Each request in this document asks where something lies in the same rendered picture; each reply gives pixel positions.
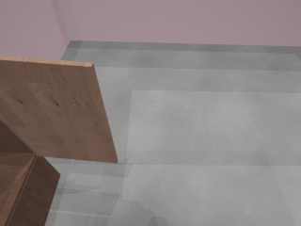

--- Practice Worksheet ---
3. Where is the cupboard door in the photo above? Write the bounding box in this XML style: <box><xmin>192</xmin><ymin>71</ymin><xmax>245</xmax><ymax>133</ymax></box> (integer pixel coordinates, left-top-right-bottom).
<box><xmin>0</xmin><ymin>56</ymin><xmax>119</xmax><ymax>164</ymax></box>

